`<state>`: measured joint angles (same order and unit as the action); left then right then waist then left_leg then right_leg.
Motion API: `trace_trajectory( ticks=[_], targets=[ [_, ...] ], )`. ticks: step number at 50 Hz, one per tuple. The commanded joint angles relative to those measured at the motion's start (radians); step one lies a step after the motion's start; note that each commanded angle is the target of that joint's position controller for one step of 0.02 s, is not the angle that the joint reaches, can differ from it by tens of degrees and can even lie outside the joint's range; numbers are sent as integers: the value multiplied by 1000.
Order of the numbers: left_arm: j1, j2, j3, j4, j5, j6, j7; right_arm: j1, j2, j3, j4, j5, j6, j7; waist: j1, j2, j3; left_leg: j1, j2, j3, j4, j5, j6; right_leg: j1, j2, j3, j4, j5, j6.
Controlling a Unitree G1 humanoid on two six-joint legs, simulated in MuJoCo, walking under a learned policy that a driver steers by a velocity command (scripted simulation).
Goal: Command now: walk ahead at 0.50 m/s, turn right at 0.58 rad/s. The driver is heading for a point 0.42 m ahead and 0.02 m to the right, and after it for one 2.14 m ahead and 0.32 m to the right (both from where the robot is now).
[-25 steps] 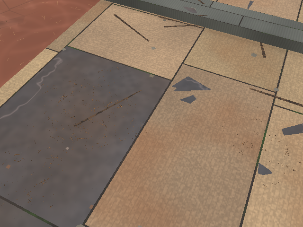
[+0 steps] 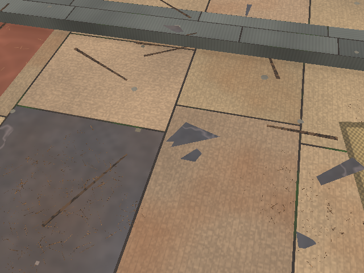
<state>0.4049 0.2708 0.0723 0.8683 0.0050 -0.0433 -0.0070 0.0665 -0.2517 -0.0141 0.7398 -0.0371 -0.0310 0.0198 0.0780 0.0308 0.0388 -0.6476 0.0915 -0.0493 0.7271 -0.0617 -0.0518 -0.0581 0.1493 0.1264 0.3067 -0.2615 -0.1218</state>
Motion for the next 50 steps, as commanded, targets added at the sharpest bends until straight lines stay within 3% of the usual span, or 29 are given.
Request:
trace_trajectory(
  ticks=[1,4,5,6,7,8,9,10,11,12,14,17,20,24,28,30,31,32,33,34,35,36,37,38,40,42,46,50],
  targets=[
    [68,164,37,-45,10,-6,10,-142,-80,-11,-113,8,-26,1,22,-103,-8,9,-62,36,-83,10,11,40,-261,215,2,478,-107],
    [-6,190,43,-74,16,-9,18,-37,-119,-22,-97,14,-40,-5,-48,-123,-26,227,-95,21,-195,-76,47,-12,-270,254,80,529,-59],
    [-33,198,44,-82,14,-13,14,69,-141,-33,-65,13,-47,-13,-98,-110,-69,379,-122,34,-234,-98,65,-47,-242,249,175,590,-38],
    [-42,179,38,-84,5,-22,4,199,-177,-47,-35,3,-61,-26,-165,-45,-145,579,-70,-7,-289,-92,97,-117,-174,195,369,548,-12],
    [-27,92,13,-117,-6,-31,-1,366,-255,-64,-33,-20,-65,-45,-215,81,-310,806,190,-263,-322,-319,147,-237,-110,97,657,238,11],
    [89,52,4,-147,-24,-25,-1,317,-321,-82,-37,-23,-48,-45,-120,316,-354,931,372,-719,-462,-392,255,-525,18,-2,855,-326,34],
    [61,133,12,-104,10,-4,10,251,-221,-70,-49,-8,-36,-40,-103,114,-215,806,340,-679,-461,-512,252,-606,-90,1,941,-243,27],
    [-10,138,15,-106,17,1,-1,197,-140,-50,-59,1,-35,-35,-104,14,-108,682,285,-509,-474,-454,230,-592,-121,-10,922,-144,32],
    [-39,117,12,-113,17,5,-10,170,-109,-41,-53,0,-37,-31,-89,0,-58,602,235,-371,-497,-303,211,-566,-151,-23,887,-94,43],
    [-55,107,11,-116,28,14,-19,179,-101,-38,-41,3,-42,-33,-83,42,-37,558,198,-270,-511,-199,196,-548,-174,-34,862,-77,53],
    [-53,92,7,-120,33,35,-34,206,-100,-39,-17,13,-61,-28,-71,85,-35,523,165,-152,-530,-43,189,-526,-183,-54,860,-47,67],
    [-133,78,2,-157,32,46,-49,237,-114,-48,6,22,-78,-21,-70,70,-25,544,175,-53,-565,64,208,-604,-201,-59,845,27,81],
    [-231,66,-5,-194,32,46,-57,268,-115,-51,29,19,-76,-20,-85,59,2,568,163,44,-580,124,210,-670,-212,-79,753,115,97],
    [-358,35,-25,-237,28,38,-74,291,-129,-57,51,18,-72,-20,-111,60,28,575,144,159,-575,156,187,-608,-215,-144,516,238,85],
    [-439,42,-27,-274,36,38,-80,344,-161,-67,82,18,-56,-30,-132,56,49,666,180,214,-528,256,167,-553,-194,-217,369,148,38],
    [-416,54,-21,-275,43,38,-71,355,-187,-72,96,16,-41,-36,-114,69,22,716,187,256,-410,532,153,-473,-140,-257,325,42,0],
    [-359,66,-13,-261,45,36,-65,358,-204,-75,101,15,-33,-38,-86,76,-21,731,188,274,-292,684,148,-396,-100,-271,307,-9,-23],
    [-238,84,-1,-226,49,27,-55,353,-214,-76,99,18,-23,-40,-31,61,-94,703,179,293,-108,729,140,-252,-55,-274,256,-13,-51],
    [-57,127,22,-166,58,20,-40,344,-206,-71,83,17,-20,-39,48,0,-200,553,155,308,151,560,111,6,-72,-202,204,-4,-88],
    [-8,248,53,-168,56,20,-23,382,-92,-43,14,24,-24,-23,18,-218,-320,162,53,302,494,-137,58,332,-382,253,162,-148,-190],
    [9,293,65,-197,17,29,-14,299,-132,-53,-38,13,-32,-15,40,-228,-392,-58,-99,121,691,-505,26,409,-514,679,-4,-47,-282],
    [-3,266,60,-170,10,35,-5,186,-153,-57,-61,11,-36,-12,48,-109,-246,-160,-35,30,691,-397,39,345,-468,495,-8,68,-249],
    [-51,205,44,-158,5,31,3,200,-128,-44,-51,23,-47,-11,-1,-74,-134,-123,7,40,605,-300,46,193,-441,349,-8,208,-216],
    [-98,155,29,-157,8,24,5,228,-120,-42,-27,19,-46,-12,-52,-34,-79,-41,36,40,509,-270,48,69,-381,249,-21,324,-167],
    [-154,91,2,-157,5,2,3,315,-102,-36,17,-6,-10,-5,-116,-56,-81,105,54,44,429,-253,41,-61,-321,118,-60,443,-125],
    [-120,95,0,-128,2,-22,-4,327,-92,-38,34,-2,10,7,-121,-65,-79,122,43,62,396,-210,39,-85,-303,62,-96,501,-117],
    [-43,112,2,-80,6,-35,-6,188,-89,-43,11,13,19,15,-73,-71,2,-22,41,49,286,-57,50,-33,-303,-3,-168,447,-65],
    [-14,101,-8,-53,12,-46,3,99,-78,-43,-3,20,11,18,-45,-77,36,-78,-19,3,154,49,69,43,-311,-85,-187,458,-27]
  ],
)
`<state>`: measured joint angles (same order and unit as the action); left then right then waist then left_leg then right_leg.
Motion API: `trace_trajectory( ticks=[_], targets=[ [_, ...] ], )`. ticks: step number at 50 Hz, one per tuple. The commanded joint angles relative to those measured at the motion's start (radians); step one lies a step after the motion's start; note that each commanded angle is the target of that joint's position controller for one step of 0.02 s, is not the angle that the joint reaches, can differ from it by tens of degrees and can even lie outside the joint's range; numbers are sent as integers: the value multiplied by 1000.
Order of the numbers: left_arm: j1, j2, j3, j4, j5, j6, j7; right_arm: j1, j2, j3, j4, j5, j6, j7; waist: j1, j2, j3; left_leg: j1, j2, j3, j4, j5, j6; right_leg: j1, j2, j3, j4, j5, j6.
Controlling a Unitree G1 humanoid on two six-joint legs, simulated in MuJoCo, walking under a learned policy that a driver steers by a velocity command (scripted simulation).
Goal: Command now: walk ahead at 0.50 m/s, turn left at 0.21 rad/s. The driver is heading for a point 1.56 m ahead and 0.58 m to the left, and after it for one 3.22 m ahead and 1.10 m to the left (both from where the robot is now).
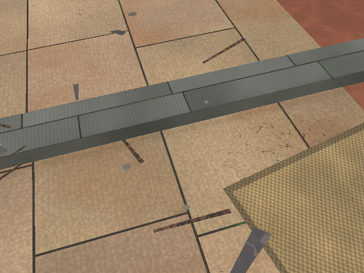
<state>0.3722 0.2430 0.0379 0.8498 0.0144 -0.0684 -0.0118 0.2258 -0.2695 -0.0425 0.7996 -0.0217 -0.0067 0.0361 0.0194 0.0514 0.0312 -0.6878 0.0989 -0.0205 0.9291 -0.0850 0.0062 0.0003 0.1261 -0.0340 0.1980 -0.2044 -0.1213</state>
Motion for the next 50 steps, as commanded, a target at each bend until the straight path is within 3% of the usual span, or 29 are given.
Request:
trace_trajectory(
  ticks=[1,6,8,10,11,12,13,14,15,16,17,18,21,26,31,32,34,35,36,37,38,39,40,41,43,44,47,50],
  targets=[
    [20,125,24,-29,4,-23,11,-79,-58,-13,-66,3,-16,4,17,-98,53,-38,-38,-19,-85,92,16,1,-291,55,-81,420,-22],
    [68,114,10,24,8,-24,34,-191,-29,6,-108,-10,-26,17,46,-92,84,-2,-75,96,-278,69,58,119,-318,-28,-38,644,1],
    [56,143,12,36,13,-22,44,-151,-39,4,-105,-7,-25,13,16,-122,40,105,-132,152,-318,-20,97,157,-325,-63,79,968,24],
    [34,179,19,40,21,-12,55,2,-72,-11,-65,-9,-28,4,-55,-155,-49,263,-191,173,-336,-120,146,171,-337,-83,317,1205,35],
    [15,194,23,32,21,-5,55,144,-102,-27,-24,-16,-36,-2,-120,-147,-121,434,-205,143,-400,-111,178,103,-331,-98,517,1122,37],
    [-25,190,18,-1,12,-9,52,295,-165,-52,10,-31,-39,-13,-202,-77,-208,680,-82,-32,-458,-139,245,-99,-290,-125,813,808,44],
    [41,80,-2,-53,1,-20,26,281,-283,-86,2,-27,-30,-25,-111,187,-275,988,216,-571,-488,-50,426,-565,-55,-107,1219,-183,96],
    [-44,136,6,-66,20,-29,21,256,-248,-82,6,25,-24,-18,-135,42,-294,997,224,-720,-585,-36,450,-699,-59,104,1307,-270,82],
    [-96,132,1,-97,9,-44,14,186,-217,-76,-5,25,-21,-23,-104,1,-151,865,210,-570,-619,-24,414,-744,-127,128,1246,-172,79],
    [-108,136,-1,-101,7,-51,12,142,-158,-62,-8,20,-19,-23,-70,-78,-72,737,174,-484,-650,43,372,-710,-162,107,1158,-124,84],
    [-113,130,0,-99,15,-40,12,110,-128,-53,-10,18,-22,-25,-36,-105,-18,631,125,-409,-666,122,336,-665,-185,101,1089,-120,97],
    [-96,123,-3,-103,29,-18,11,90,-107,-44,-10,21,-27,-29,-6,-91,-12,558,83,-350,-686,173,316,-608,-198,97,1038,-122,116],
    [-93,92,-12,-117,39,25,3,109,-146,-52,-3,23,-50,-26,13,-45,-22,478,21,-266,-711,255,303,-567,-206,58,908,-97,156],
    [-297,84,-21,-189,30,29,-4,181,-162,-61,5,26,-46,-28,-59,4,4,504,-37,-250,-710,216,234,-617,-198,32,619,122,187],
    [-426,97,-26,-238,17,12,-8,248,-176,-69,5,10,-38,-37,-118,19,-10,636,-10,-316,-623,307,214,-619,-153,41,452,162,170],
    [-429,105,-25,-244,15,8,-7,241,-182,-70,-1,6,-37,-40,-113,23,-11,648,1,-337,-603,316,206,-594,-145,52,420,144,161],
    [-353,136,-15,-229,12,-2,-2,182,-199,-75,-22,2,-40,-46,-61,36,-22,615,14,-372,-555,326,172,-448,-127,69,341,84,136],
    [-264,158,-6,-202,11,-8,5,150,-207,-76,-32,2,-44,-43,-18,34,-53,584,-1,-376,-484,386,152,-317,-103,61,311,44,119],
    [-138,186,8,-168,17,-20,16,132,-198,-72,-33,10,-51,-35,50,-16,-116,536,-59,-334,-321,389,127,-135,-122,75,244,62,92],
    [16,258,27,-158,39,-28,34,138,-131,-52,-58,24,-62,-26,107,-129,-258,434,-123,-249,-57,190,99,89,-328,275,203,-140,40],
    [21,340,47,-167,53,-12,41,240,-48,-33,-88,46,-60,-28,45,-340,-333,133,-275,-119,185,-465,70,284,-575,714,96,-237,-63],
    [-23,284,47,-162,34,2,36,252,-130,-39,-64,11,-45,-36,14,-260,-273,28,-185,-104,298,-450,79,205,-576,822,79,-360,-98],
    [-81,185,26,-177,25,5,32,182,-152,-45,-53,0,-36,-31,14,-129,-147,26,-137,-99,308,-349,76,80,-525,661,65,-355,-76],
    [-118,138,14,-171,23,2,27,133,-136,-42,-57,-2,-34,-20,6,-86,-70,47,-107,-85,267,-285,66,-20,-466,503,43,-220,-52],
    [-111,121,9,-147,20,-9,27,115,-116,-40,-59,-16,-15,0,-13,-161,-28,89,-70,-65,219,-247,47,-103,-390,307,12,-11,-14],
    [-95,123,11,-134,14,-18,24,115,-106,-38,-60,-18,-5,7,-18,-170,-30,97,-69,-55,221,-232,43,-113,-380,256,6,75,-15],
    [-64,134,21,-109,2,-40,12,45,-88,-31,-92,-15,6,22,-22,-156,-27,34,-52,-46,205,-166,30,-96,-392,156,-26,207,-33],
    [-62,132,23,-90,0,-36,14,-38,-68,-22,-126,-15,7,26,-26,-146,9,8,-52,-6,87,-94,5,-97,-379,19,-1,527,-37]
  ],
)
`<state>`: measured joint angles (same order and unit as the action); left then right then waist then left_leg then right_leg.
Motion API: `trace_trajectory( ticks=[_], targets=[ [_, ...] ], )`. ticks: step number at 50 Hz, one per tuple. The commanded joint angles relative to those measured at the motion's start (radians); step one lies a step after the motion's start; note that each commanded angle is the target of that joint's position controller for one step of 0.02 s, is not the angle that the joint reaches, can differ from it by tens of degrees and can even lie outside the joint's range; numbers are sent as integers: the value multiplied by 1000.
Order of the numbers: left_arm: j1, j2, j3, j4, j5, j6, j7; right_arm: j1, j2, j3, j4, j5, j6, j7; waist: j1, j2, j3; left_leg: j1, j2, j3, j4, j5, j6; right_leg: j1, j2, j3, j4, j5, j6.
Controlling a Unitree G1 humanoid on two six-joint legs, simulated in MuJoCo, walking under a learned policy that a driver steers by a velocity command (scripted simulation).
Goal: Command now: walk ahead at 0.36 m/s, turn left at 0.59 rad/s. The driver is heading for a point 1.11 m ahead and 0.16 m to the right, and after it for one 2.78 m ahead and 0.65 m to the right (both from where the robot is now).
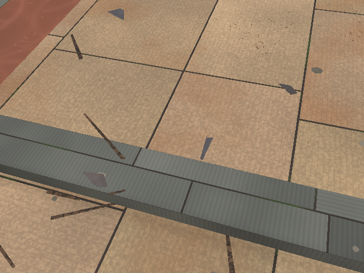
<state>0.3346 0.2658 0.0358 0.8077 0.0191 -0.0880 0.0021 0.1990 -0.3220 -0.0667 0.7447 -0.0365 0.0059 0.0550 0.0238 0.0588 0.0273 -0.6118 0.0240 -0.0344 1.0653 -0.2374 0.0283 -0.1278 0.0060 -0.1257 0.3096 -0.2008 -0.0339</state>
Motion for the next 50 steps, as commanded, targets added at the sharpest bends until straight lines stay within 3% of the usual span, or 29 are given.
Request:
trace_trajectory(
  ticks=[1,4,7,9,10,11,12,13,14,15,16,20,24,25,28,30,31,32,33,34,35,37,39,42,44,47,48,49,50],
  targets=[
    [-30,108,26,-44,-5,-14,0,-31,-2,9,-79,2,-8,9,-31,-161,12,-34,19,31,-121,101,-19,18,-239,58,-97,578,-114],
    [-23,121,30,-31,-9,-7,3,-102,27,25,-98,5,-15,21,-11,-178,1,107,-2,89,-344,205,-2,-10,-208,-31,-57,620,-84],
    [15,150,40,-5,-14,8,8,-99,5,20,-99,-8,-20,14,-6,-188,-23,179,-37,103,-450,139,31,61,-236,-19,39,708,-71],
    [13,164,44,5,-20,23,16,7,-21,8,-65,-23,-36,2,-52,-161,-74,303,-73,91,-559,139,69,85,-229,-20,224,725,-57],
    [29,160,41,8,-23,29,16,93,-48,-1,-30,-37,-51,-9,-88,-90,-129,439,-74,78,-653,288,87,42,-185,-51,393,607,-29],
    [80,110,26,-24,-15,32,16,174,-129,-17,-26,-44,-63,-24,-100,57,-241,682,172,-154,-577,757,135,-154,-136,-70,658,145,3],
    [190,29,6,-34,-29,50,14,164,-185,-27,-44,-4,-58,-36,-33,184,-394,852,430,-450,-518,1311,310,-331,4,20,918,-505,33],
    [169,79,14,0,-8,79,20,178,-125,-19,-42,48,-43,-50,-72,29,-458,821,391,-367,-537,1202,345,-319,-34,140,948,-445,38],
    [96,72,10,-13,-16,86,16,99,-93,-11,-49,50,-30,-63,-66,73,-339,695,347,-330,-629,880,341,-370,-41,131,944,-400,45],
    [18,79,10,-17,-4,87,16,27,-38,8,-47,42,-23,-68,-47,27,-195,566,273,-270,-701,685,283,-381,-73,138,867,-330,47],
    [-2,82,13,-14,4,94,16,-15,-16,19,-39,37,-19,-73,-18,40,-111,463,219,-215,-738,638,235,-345,-81,135,801,-285,50],
    [72,43,10,43,1,126,13,-24,-14,23,-10,15,-33,-66,23,16,-131,345,164,-117,-775,565,194,-180,-44,118,666,-213,42],
    [18,18,2,64,1,140,20,-21,12,32,29,6,-31,-67,-4,61,-104,306,156,-121,-837,139,175,-121,-39,121,453,-176,36],
    [2,24,3,65,-1,141,21,-19,2,30,39,5,-27,-69,-10,72,-90,293,160,-129,-847,45,171,-108,-31,117,422,-169,33],
    [-26,44,10,57,0,130,18,-32,-53,9,48,16,-6,-85,-7,50,-56,284,180,-150,-820,-88,165,-102,-4,92,338,-153,9],
    [-11,37,8,60,5,116,17,-17,-61,2,57,26,6,-97,1,11,-32,263,182,-145,-781,-112,130,-63,-7,105,209,-98,-23],
    [-9,54,10,54,10,106,17,-6,-52,0,62,26,8,-101,1,-37,-7,250,164,-126,-728,-103,94,-65,-47,179,112,-70,-47],
    [-24,120,23,41,14,98,20,10,-15,5,44,31,10,-102,-35,-167,2,219,68,-34,-614,-112,47,-97,-173,377,29,-19,-92],
    [-27,159,42,47,-6,98,15,-33,6,6,37,33,12,-103,-18,-275,55,195,-72,87,-471,-119,1,-176,-277,540,-42,59,-162],
    [-17,168,49,43,2,95,16,-47,2,3,34,24,16,-102,5,-282,57,181,-94,64,-305,-194,-5,-182,-330,593,-78,159,-214],
    [-18,156,52,47,5,95,21,-43,2,-2,37,26,20,-97,-4,-232,39,158,-92,24,-184,-233,-8,-162,-313,563,-73,209,-235],
    [-73,146,59,35,-2,104,29,-15,1,-7,47,23,21,-92,-38,-181,14,129,-74,-3,-113,-202,-17,-108,-232,472,-21,294,-207],
    [-83,129,62,30,-7,109,25,-14,8,-3,49,19,17,-95,-30,-176,-31,119,-75,10,-158,-195,-37,-24,-185,433,27,391,-187],
    [-31,144,76,48,-7,116,22,-52,16,5,26,34,10,-103,14,-203,-68,145,-77,10,-287,-209,-49,47,-187,472,67,430,-188],
    [-43,162,85,46,-4,123,18,-39,6,6,19,43,5,-106,17,-225,-84,209,-87,9,-380,-207,-44,39,-187,513,79,447,-180],
    [-143,170,90,21,-17,134,7,76,-2,4,43,41,-8,-112,-56,-211,-95,444,-97,20,-701,-31,-28,-78,-120,518,129,349,-100],
    [-142,134,81,8,-22,133,7,96,-60,-10,46,27,-15,-119,-48,-130,-99,558,13,-74,-806,-17,-6,-191,-61,472,198,163,-41],
    [-89,37,58,-13,-26,128,5,63,-167,-29,22,13,-11,-124,-9,138,-98,648,295,-360,-864,78,77,-377,94,297,396,-198,20],
    [-102,114,74,-5,0,131,12,33,-177,-32,13,10,-2,-116,-23,149,-80,509,396,-401,-827,252,192,-397,98,203,589,-409,29]
  ],
)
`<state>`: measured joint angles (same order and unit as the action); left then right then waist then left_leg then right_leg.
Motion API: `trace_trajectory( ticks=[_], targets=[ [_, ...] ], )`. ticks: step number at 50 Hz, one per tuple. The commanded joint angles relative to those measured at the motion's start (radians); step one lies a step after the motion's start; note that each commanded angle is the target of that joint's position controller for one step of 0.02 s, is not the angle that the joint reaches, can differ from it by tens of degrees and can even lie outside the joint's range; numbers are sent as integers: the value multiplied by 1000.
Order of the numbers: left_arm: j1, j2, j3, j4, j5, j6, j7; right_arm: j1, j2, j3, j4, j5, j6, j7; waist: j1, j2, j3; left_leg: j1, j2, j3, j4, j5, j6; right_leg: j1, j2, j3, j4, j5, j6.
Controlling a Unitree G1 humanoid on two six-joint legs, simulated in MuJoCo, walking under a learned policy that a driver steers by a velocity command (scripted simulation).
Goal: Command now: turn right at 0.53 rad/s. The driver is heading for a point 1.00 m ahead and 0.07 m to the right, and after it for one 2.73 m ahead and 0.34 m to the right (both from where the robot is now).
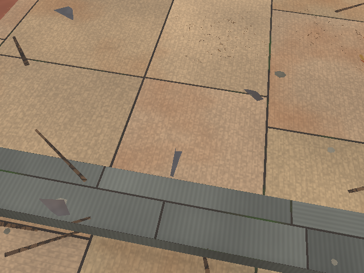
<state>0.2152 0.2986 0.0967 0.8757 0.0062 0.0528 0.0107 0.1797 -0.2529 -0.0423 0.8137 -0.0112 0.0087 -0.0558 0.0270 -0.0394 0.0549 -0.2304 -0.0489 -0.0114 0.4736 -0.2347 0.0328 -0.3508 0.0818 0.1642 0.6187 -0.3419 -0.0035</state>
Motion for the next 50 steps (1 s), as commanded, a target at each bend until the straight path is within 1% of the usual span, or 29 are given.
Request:
trace_trajectory(
  ticks=[1,2,3,4,5,8,11,16,18,19,20,21,22,23,24,25,26,27,28,30,36,38,39,41,44,47,48,49,50],
  targets=[
    [14,117,24,-61,20,-5,1,42,-180,-38,-65,-17,-6,1,-11,158,-78,79,439,-376,-227,312,212,-149,-13,-57,395,-235,-8],
    [21,110,27,-42,21,1,-6,-5,-131,-25,-69,-11,-8,3,14,117,-35,48,372,-273,-217,313,187,-148,-28,-59,453,-170,-6],
    [38,105,28,-30,20,9,-14,-41,-115,-19,-83,-12,-8,1,29,132,-25,56,309,-185,-209,313,150,-155,-31,-75,484,-114,3],
    [42,97,25,-28,22,15,-26,-40,-118,-18,-85,-12,-11,-4,25,178,-27,87,280,-135,-197,366,140,-175,-32,-89,499,-83,17],
    [36,90,21,-27,19,17,-34,-18,-120,-19,-80,-13,-12,-3,11,185,-34,117,264,-99,-182,421,140,-184,-31,-103,490,-71,32],
    [-35,78,10,-57,12,21,-46,60,-139,-28,-57,-10,-14,-1,-35,179,-51,213,295,-75,-161,473,168,-210,-44,-130,414,-68,59],
    [-81,66,-1,-85,10,26,-54,80,-159,-36,-47,-13,-14,6,-56,189,-55,230,327,-55,-153,456,183,-175,-66,-154,311,-84,56],
    [-99,59,-13,-121,-2,25,-62,53,-194,-50,-44,-21,-11,29,-57,215,-68,155,346,6,-107,463,171,-11,-69,-226,128,-103,12],
    [-88,61,-13,-129,-6,20,-62,44,-208,-56,-41,-17,-6,35,-50,217,-76,145,357,18,-67,448,152,43,-64,-244,36,-81,-9],
    [-66,57,-14,-127,-3,14,-60,30,-213,-59,-40,-11,-2,37,-29,200,-81,119,350,42,-22,409,126,101,-56,-253,-61,-15,-22],
    [-35,65,-12,-118,6,3,-53,35,-209,-60,-33,-7,2,38,-5,153,-88,62,333,78,52,319,76,191,-49,-235,-192,101,-37],
    [5,129,3,-111,23,-13,-39,72,-179,-54,-29,-10,7,42,7,-16,-99,-67,271,150,239,121,9,307,-153,-51,-331,164,-66],
    [11,286,33,-140,15,-26,-31,68,-85,-29,-95,-20,15,44,-26,-271,-83,-351,85,190,456,-418,-70,385,-460,363,-329,592,-191],
    [101,282,47,-112,3,-24,-28,-15,-123,-30,-104,-22,31,24,66,-150,-121,-341,68,24,590,-431,-66,329,-476,339,-308,627,-311],
    [50,216,26,-111,2,-21,-22,-9,-134,-34,-93,-6,38,24,18,-90,-71,-349,93,-6,627,-343,-60,290,-412,238,-315,555,-301],
    [-38,153,7,-125,0,-16,-15,7,-140,-37,-72,4,34,29,-19,-68,-29,-327,107,-18,597,-245,-55,241,-337,155,-333,472,-254],
    [-93,121,-5,-137,-1,-14,-9,20,-153,-42,-59,-4,29,34,-40,-83,-26,-314,109,-15,571,-186,-53,244,-283,110,-335,450,-216],
    [-102,102,-13,-140,-3,-16,-4,49,-159,-44,-39,-18,30,40,-42,-96,-48,-286,99,0,583,-149,-58,251,-257,74,-330,512,-211],
    [-88,97,-18,-135,-3,-19,-5,66,-154,-44,-28,-20,33,45,-42,-79,-76,-263,89,4,593,-134,-61,261,-252,59,-324,559,-211],
    [-59,108,-20,-118,-2,-30,-7,68,-134,-39,-22,-11,39,50,-37,-49,-89,-247,84,2,561,-126,-67,277,-260,55,-325,575,-212],
    [-19,109,-37,-70,15,-38,2,27,-108,-29,-6,-7,49,40,-4,-70,-44,-187,78,-5,346,-152,-60,257,-272,99,-350,390,-220],
    [19,111,-39,-40,18,-39,3,31,-98,-23,5,-16,38,46,9,-75,-60,-155,68,15,289,-173,-50,258,-270,134,-409,67,-232],
    [30,120,-37,-29,21,-38,3,24,-99,-21,7,-20,32,52,17,-93,-40,-158,60,28,274,-191,-43,252,-275,160,-441,-81,-237],
    [39,134,-31,-14,27,-41,2,0,-108,-21,6,-17,18,61,22,-84,6,-175,58,27,247,-213,-23,246,-304,198,-478,-206,-245],
    [40,141,-24,3,24,-60,6,6,-93,-15,15,-10,-6,67,7,-41,31,-139,55,21,176,-214,20,239,-333,184,-486,-210,-243],
    [-30,134,-19,-6,9,-73,2,122,-65,-11,69,-6,-26,65,-72,-15,29,121,22,69,-62,-98,73,89,-281,62,-414,-217,-195],
    [-51,105,-25,-14,12,-78,0,194,-78,-16,103,-10,-33,61,-99,23,23,250,21,20,-123,-125,90,-9,-235,4,-313,-221,-165],
    [-94,45,-43,-42,20,-86,-6,298,-129,-27,129,-19,-45,54,-138,173,1,369,187,-240,-254,-295,129,-152,-145,-125,-57,-176,-118],
    [-159,20,-54,-94,27,-99,-12,356,-224,-50,133,-4,-52,58,-156,299,38,413,392,-645,-383,-466,226,-394,-11,-235,147,-170,-71]
  ],
)
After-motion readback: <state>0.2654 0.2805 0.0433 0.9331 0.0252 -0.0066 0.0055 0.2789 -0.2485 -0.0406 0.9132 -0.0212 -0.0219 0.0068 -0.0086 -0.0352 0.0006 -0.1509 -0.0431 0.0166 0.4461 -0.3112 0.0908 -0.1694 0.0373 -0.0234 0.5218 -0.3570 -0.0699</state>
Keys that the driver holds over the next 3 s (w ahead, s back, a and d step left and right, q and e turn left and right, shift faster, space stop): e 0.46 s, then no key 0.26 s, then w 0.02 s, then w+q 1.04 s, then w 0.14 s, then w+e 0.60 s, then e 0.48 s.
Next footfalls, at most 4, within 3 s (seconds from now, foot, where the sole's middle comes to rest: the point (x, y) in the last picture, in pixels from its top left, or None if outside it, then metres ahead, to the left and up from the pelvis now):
0.42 right None -0.01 -0.12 -0.77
0.98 left None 0.05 0.05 -0.77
1.40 right None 0.35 -0.17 -0.77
1.94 left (156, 208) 0.66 0.12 -0.69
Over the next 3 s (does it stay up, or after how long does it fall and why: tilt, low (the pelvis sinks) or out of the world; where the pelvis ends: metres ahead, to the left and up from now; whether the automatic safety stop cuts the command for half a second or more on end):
stays up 1.02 0.13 0.06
